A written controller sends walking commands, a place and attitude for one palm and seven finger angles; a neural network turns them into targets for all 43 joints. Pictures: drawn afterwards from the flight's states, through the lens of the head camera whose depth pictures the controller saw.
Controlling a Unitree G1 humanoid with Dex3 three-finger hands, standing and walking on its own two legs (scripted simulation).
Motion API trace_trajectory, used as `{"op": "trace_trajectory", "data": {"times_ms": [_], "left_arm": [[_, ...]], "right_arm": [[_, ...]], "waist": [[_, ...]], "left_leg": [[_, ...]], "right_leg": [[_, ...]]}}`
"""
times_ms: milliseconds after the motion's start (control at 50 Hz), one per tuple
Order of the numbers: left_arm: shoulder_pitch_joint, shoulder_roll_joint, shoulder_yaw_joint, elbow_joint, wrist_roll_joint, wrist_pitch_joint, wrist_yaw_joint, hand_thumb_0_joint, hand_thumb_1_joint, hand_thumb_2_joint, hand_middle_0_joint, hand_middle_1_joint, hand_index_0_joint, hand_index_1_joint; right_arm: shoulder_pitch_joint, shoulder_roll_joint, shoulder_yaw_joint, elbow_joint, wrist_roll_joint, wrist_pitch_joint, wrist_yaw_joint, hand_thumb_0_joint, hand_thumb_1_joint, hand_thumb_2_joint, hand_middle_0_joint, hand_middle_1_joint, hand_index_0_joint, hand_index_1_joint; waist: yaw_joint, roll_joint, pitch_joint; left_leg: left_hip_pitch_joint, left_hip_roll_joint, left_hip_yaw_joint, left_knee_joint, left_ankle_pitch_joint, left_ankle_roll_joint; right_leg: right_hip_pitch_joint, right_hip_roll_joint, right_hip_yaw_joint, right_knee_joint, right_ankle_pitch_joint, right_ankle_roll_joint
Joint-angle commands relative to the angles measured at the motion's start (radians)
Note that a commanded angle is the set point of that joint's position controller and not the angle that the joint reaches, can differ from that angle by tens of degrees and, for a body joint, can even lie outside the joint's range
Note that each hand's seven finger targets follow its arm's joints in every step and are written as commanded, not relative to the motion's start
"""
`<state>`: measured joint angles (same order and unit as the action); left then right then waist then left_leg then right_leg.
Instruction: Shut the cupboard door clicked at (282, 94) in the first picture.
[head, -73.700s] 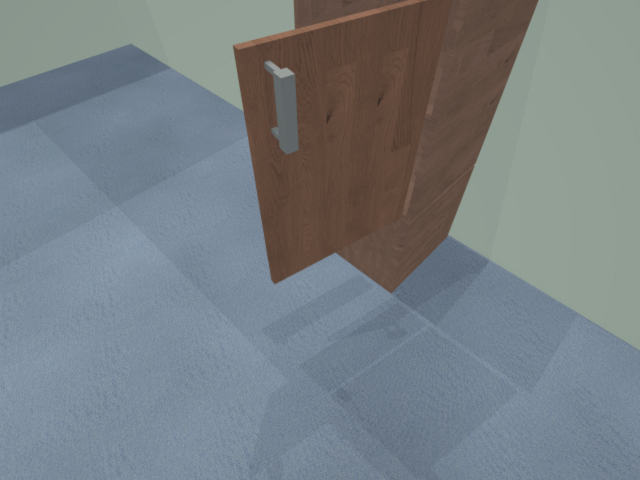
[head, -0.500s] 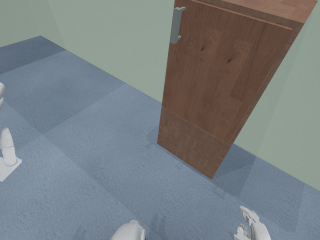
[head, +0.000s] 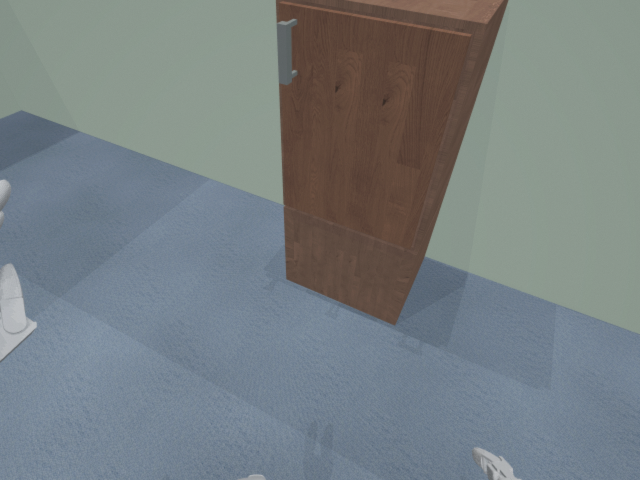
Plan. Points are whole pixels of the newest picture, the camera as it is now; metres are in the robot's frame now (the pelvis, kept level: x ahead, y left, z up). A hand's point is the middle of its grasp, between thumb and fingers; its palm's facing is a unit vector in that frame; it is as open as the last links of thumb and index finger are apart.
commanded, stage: stop stepping back and stand still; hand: left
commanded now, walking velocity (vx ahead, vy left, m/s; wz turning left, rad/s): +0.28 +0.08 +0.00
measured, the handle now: (289, 51) +0.98 +0.13 +0.16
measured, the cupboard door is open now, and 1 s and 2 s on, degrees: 0 0 0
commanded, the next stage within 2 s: let the arm hang, fingers relaxed in 0.20 s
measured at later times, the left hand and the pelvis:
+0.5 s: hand (178, 439) +0.20 +0.20 -0.09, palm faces -0.02 -0.94 -0.33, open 7.4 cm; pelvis +0.02 +0.01 -0.01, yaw +2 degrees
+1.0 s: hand out of the picture +0.04 +0.18 -0.17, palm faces +0.11 -0.98 -0.19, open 7.4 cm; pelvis +0.06 +0.00 +0.01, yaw +4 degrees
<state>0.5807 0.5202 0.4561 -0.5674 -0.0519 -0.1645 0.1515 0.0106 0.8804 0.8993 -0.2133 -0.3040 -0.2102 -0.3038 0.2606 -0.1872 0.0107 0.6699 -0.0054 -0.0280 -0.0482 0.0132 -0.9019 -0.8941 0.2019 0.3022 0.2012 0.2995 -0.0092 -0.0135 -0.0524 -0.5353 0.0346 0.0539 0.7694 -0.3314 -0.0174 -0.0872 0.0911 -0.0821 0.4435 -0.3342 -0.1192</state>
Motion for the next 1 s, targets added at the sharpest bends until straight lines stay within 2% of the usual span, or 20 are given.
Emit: {"op": "trace_trajectory", "data": {"times_ms": [0, 40, 140, 240, 260, 280, 300, 320, 340, 380, 480, 500, 520, 540, 580, 620, 680, 740, 780, 980], "left_arm": [[-0.079, 0.100, 0.111, 0.046, -0.009, -0.046, 0.036, 0.000, 0.900, 0.900, -0.200, -0.300, -0.200, -0.300], [-0.125, 0.081, 0.064, 0.094, 0.003, -0.060, 0.032, 0.000, 0.900, 0.900, -0.200, -0.300, -0.200, -0.300], [-0.337, 0.054, -0.043, 0.075, 0.036, -0.090, 0.029, 0.000, 0.900, 0.900, -0.200, -0.300, -0.200, -0.300], [-0.209, 0.154, 0.101, -0.170, 0.026, -0.127, 0.045, 0.000, 0.900, 0.900, -0.200, -0.300, -0.200, -0.300], [-0.167, 0.158, 0.127, -0.206, 0.016, -0.130, 0.046, 0.000, 0.900, 0.900, -0.200, -0.300, -0.200, -0.300], [-0.136, -0.176, -0.345, 0.646, 0.116, 0.003, -0.060, 0.000, 0.900, 0.900, -0.200, -0.300, -0.200, -0.300], [-0.137, -0.201, -0.363, 0.666, 0.072, 0.130, -0.114, 0.000, 0.900, 0.900, -0.200, -0.300, -0.200, -0.300], [-0.089, -0.240, -0.369, 0.629, 0.079, 0.170, -0.111, 0.000, 0.900, 0.900, -0.200, -0.300, -0.200, -0.300], [-0.161, -0.236, -0.384, 0.640, 0.100, 0.175, -0.110, 0.000, 0.900, 0.900, -0.200, -0.300, -0.200, -0.300], [-0.265, -0.214, -0.404, 0.735, 0.085, 0.182, -0.134, 0.000, 0.900, 0.900, -0.200, -0.300, -0.200, -0.300], [-0.205, -0.156, -0.401, 1.080, 0.081, 0.191, -0.153, 0.000, 0.900, 0.900, -0.200, -0.300, -0.200, -0.300], [-0.170, -0.116, -0.387, 1.143, 0.083, 0.186, -0.148, 0.000, 0.900, 0.900, -0.200, -0.300, -0.200, -0.300], [-0.180, -0.065, -0.383, 1.166, 0.088, 0.176, -0.146, 0.000, 0.900, 0.900, -0.200, -0.300, -0.200, -0.300], [-0.274, -0.032, -0.388, 1.165, 0.085, 0.180, -0.144, 0.000, 0.900, 0.900, -0.200, -0.300, -0.200, -0.300], [-0.354, -0.092, -0.398, 1.231, 0.084, 0.174, -0.131, 0.000, 0.900, 0.900, -0.200, -0.300, -0.200, -0.300], [-0.347, -0.209, -0.387, 1.288, 0.088, 0.159, -0.124, 0.000, 0.900, 0.900, -0.200, -0.300, -0.200, -0.300], [-0.303, -0.223, -0.387, 1.376, 0.088, 0.148, -0.115, 0.000, 0.900, 0.900, -0.200, -0.300, -0.200, -0.300], [-0.267, -0.239, -0.406, 1.468, 0.062, 0.136, -0.113, 0.000, 0.900, 0.900, -0.200, -0.300, -0.200, -0.300], [-0.223, -0.271, -0.421, 1.514, 0.054, 0.132, -0.115, 0.000, 0.900, 0.900, -0.200, -0.300, -0.200, -0.300], [-0.225, -0.268, -0.439, 1.670, 0.063, 0.154, -0.116, 0.000, 0.900, 0.900, -0.200, -0.300, -0.200, -0.300]], "right_arm": [[-0.106, -0.147, -0.065, -0.160, 0.028, -0.047, -0.023, 0.000, -0.900, -0.900, 0.200, 0.300, 0.200, 0.300], [-0.128, -0.140, -0.046, -0.147, 0.021, -0.044, -0.032, 0.000, -0.900, -0.900, 0.200, 0.300, 0.200, 0.300], [-0.139, -0.151, -0.056, -0.150, 0.021, -0.075, -0.049, 0.000, -0.900, -0.900, 0.200, 0.300, 0.200, 0.300], [-0.126, -0.129, -0.056, -0.173, 0.013, -0.113, -0.046, 0.000, -0.900, -0.900, 0.200, 0.300, 0.200, 0.300], [-0.110, -0.129, -0.059, -0.174, 0.013, -0.118, -0.046, 0.000, -0.900, -0.900, 0.200, 0.300, 0.200, 0.300], [-0.041, -0.210, -0.057, -0.011, 0.004, -0.180, 0.055, 0.000, -0.900, -0.900, 0.200, 0.300, 0.200, 0.300], [0.101, -0.263, -0.060, -0.028, 0.005, -0.080, 0.071, 0.000, -0.900, -0.900, 0.200, 0.300, 0.200, 0.300], [0.091, -0.253, -0.055, -0.072, 0.006, -0.038, 0.053, 0.000, -0.900, -0.900, 0.200, 0.300, 0.200, 0.300], [0.067, -0.242, -0.061, -0.061, -0.024, -0.023, 0.049, 0.000, -0.900, -0.900, 0.200, 0.300, 0.200, 0.300], [0.033, -0.248, -0.054, -0.080, -0.043, -0.022, 0.036, 0.000, -0.900, -0.900, 0.200, 0.300, 0.200, 0.300], [-0.128, -0.208, -0.041, -0.028, -0.027, 0.026, 0.033, 0.000, -0.900, -0.900, 0.200, 0.300, 0.200, 0.300], [-0.131, -0.149, -0.038, -0.008, -0.019, 0.037, 0.036, 0.000, -0.900, -0.900, 0.200, 0.300, 0.200, 0.300], [-0.117, -0.107, -0.037, -0.001, -0.011, 0.050, 0.040, 0.000, -0.900, -0.900, 0.200, 0.300, 0.200, 0.300], [-0.096, -0.116, -0.042, 0.011, -0.012, 0.066, 0.045, 0.000, -0.900, -0.900, 0.200, 0.300, 0.200, 0.300], [-0.080, -0.119, -0.057, 0.084, -0.020, 0.086, 0.040, 0.000, -0.900, -0.900, 0.200, 0.300, 0.200, 0.300], [-0.016, -0.095, -0.065, 0.144, -0.029, 0.074, 0.035, 0.000, -0.900, -0.900, 0.200, 0.300, 0.200, 0.300], [0.015, -0.047, -0.053, 0.199, -0.016, 0.055, 0.036, 0.000, -0.900, -0.900, 0.200, 0.300, 0.200, 0.300], [0.088, -0.025, -0.036, 0.273, -0.008, 0.026, 0.028, 0.000, -0.900, -0.900, 0.200, 0.300, 0.200, 0.300], [0.062, -0.075, -0.040, 0.288, -0.008, 0.009, 0.009, 0.000, -0.900, -0.900, 0.200, 0.300, 0.200, 0.300], [0.084, -0.051, -0.015, 0.399, -0.003, 0.026, -0.004, 0.000, -0.900, -0.900, 0.200, 0.300, 0.200, 0.300]], "waist": [[-0.001, -0.083, 0.102], [0.006, -0.017, 0.190], [0.016, -0.102, 0.235], [0.045, -0.036, 0.049], [0.029, 0.009, -0.036], [-0.116, 0.125, -0.060], [-0.094, 0.302, -0.120], [-0.068, 0.257, -0.144], [-0.063, 0.112, -0.097], [-0.044, 0.048, -0.077], [0.068, 0.037, -0.053], [0.083, -0.057, -0.027], [0.061, -0.180, 0.038], [0.026, -0.169, 0.111], [-0.011, -0.128, 0.227], [-0.026, -0.073, 0.190], [-0.005, -0.046, 0.021], [-0.011, -0.042, -0.095], [0.020, 0.028, -0.118], [0.009, 0.038, 0.143]], "left_leg": [[-0.207, 0.019, -0.055, 0.274, 0.027, 0.000], [-0.189, 0.028, -0.027, 0.234, 0.043, 0.006], [-0.067, 0.018, 0.038, 0.105, 0.091, 0.029], [0.165, -0.030, 0.092, -0.241, 0.098, 0.056], [0.312, -0.051, 0.101, -0.335, 0.188, 0.070], [0.502, 0.108, -0.110, -0.244, 0.750, 0.115], [0.598, 0.292, -0.334, -0.232, 1.234, 0.224], [0.597, 0.350, -0.361, -0.246, 1.345, 0.280], [0.565, 0.342, -0.313, -0.247, 1.218, 0.281], [0.418, 0.297, -0.327, -0.294, 0.824, 0.256], [0.046, 0.095, -0.111, -0.299, 0.016, 0.106], [-0.043, 0.009, -0.051, -0.199, -0.174, 0.061], [-0.022, -0.061, -0.022, -0.012, -0.232, 0.017], [0.048, -0.064, -0.047, 0.111, -0.205, 0.011], [0.057, -0.043, -0.092, 0.256, -0.124, 0.013], [0.054, -0.009, -0.109, 0.234, -0.062, 0.020], [0.144, -0.013, -0.073, -0.050, -0.121, 0.022], [0.363, -0.014, -0.085, -0.417, 0.199, 0.025], [0.469, 0.095, -0.142, -0.347, 0.566, 0.064], [0.376, 0.071, -0.107, -0.451, 0.282, 0.051]], "right_leg": [[-0.041, -0.371, 0.391, -0.211, 0.059, -0.043], [-0.132, -0.357, 0.349, -0.257, -0.023, -0.048], [-0.168, -0.326, 0.287, -0.287, -0.075, 0.010], [0.027, -0.290, 0.190, -0.077, 0.469, 0.029], [0.021, -0.248, 0.141, 0.041, 0.601, 0.079], [-0.253, -0.222, -0.047, 0.443, 0.608, 0.121], [-0.406, -0.111, 0.006, 0.639, -0.119, 0.150], [-0.437, -0.086, 0.075, 0.750, -0.345, 0.159], [-0.505, -0.096, 0.086, 0.741, -0.371, 0.171], [-0.456, -0.107, 0.145, 0.686, -0.345, 0.163], [0.005, -0.093, 0.052, 0.199, 0.040, 0.160], [0.033, -0.157, 0.155, 0.086, -0.052, 0.144], [-0.156, -0.336, 0.454, -0.173, -0.331, 0.074], [-0.347, -0.439, 0.613, -0.339, -0.553, -0.015], [-0.448, -0.395, 0.611, -0.375, -0.468, -0.006], [-0.317, -0.353, 0.470, -0.276, -0.169, -0.024], [-0.059, -0.319, 0.306, -0.133, 0.264, -0.065], [0.029, -0.249, 0.201, -0.003, 0.516, 0.019], [-0.017, -0.185, 0.147, -0.019, 0.506, 0.079], [-0.049, -0.174, 0.149, -0.130, 0.299, 0.077]]}}
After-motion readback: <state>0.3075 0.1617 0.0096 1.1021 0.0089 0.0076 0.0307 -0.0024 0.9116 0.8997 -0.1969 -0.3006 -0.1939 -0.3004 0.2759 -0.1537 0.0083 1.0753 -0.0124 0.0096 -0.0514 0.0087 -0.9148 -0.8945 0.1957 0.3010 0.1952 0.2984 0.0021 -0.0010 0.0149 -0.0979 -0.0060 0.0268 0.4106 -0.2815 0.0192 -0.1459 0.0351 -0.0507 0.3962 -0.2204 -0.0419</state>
